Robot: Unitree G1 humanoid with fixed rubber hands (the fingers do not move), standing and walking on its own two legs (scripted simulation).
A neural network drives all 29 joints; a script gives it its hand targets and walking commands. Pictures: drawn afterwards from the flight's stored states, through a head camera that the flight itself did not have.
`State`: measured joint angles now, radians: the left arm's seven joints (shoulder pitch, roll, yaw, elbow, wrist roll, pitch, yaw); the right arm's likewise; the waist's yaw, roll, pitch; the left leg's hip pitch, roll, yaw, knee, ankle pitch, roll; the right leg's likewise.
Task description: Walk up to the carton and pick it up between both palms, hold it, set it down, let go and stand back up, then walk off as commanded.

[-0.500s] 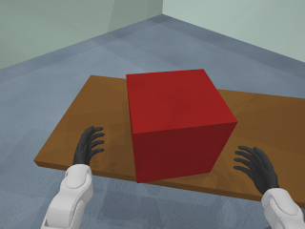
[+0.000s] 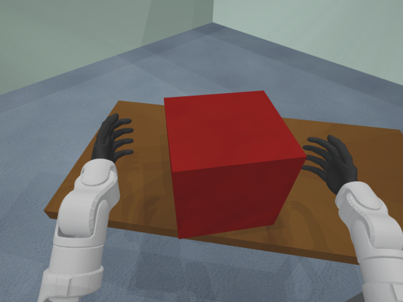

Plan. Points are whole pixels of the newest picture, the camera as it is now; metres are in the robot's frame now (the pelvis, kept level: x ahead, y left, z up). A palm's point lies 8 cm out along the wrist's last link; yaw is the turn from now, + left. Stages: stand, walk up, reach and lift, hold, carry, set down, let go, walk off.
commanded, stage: reach and lift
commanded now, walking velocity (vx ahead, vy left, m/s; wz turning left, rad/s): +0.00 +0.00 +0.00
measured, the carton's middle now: (221, 164) +0.42 -0.02 +0.04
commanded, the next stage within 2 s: none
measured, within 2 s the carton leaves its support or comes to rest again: neither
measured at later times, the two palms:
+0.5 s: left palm (107, 129) +0.36 +0.20 +0.19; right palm (330, 136) +0.40 -0.22 +0.17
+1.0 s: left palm (115, 124) +0.39 +0.19 +0.18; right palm (322, 128) +0.43 -0.22 +0.16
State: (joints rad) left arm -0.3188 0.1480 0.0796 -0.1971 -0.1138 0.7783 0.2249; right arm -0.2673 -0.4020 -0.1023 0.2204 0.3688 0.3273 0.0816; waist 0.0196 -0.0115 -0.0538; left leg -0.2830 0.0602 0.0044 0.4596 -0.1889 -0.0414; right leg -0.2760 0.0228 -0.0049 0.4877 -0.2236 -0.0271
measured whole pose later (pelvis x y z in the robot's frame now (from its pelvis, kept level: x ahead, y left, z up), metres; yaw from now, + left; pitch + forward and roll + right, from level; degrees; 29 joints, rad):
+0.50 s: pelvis +0.01 +0.00 +0.00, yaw +0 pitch +2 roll +0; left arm -0.56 0.15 0.12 -0.02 -0.11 0.81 0.21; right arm -0.56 -0.44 -0.10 0.42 0.38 0.35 0.08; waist 0.05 -0.01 -0.04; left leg -0.28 0.06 0.00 0.44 -0.19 -0.04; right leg -0.28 0.02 0.00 0.47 -0.22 -0.03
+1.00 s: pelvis +0.01 +0.00 +0.00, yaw +0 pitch +2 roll +0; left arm -0.72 0.15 0.12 0.29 -0.08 0.70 0.21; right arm -0.76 -0.44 -0.08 0.75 0.38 0.30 0.08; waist 0.06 -0.01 -0.02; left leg -0.28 0.06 0.00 0.44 -0.19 -0.04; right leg -0.28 0.03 0.00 0.47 -0.22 -0.03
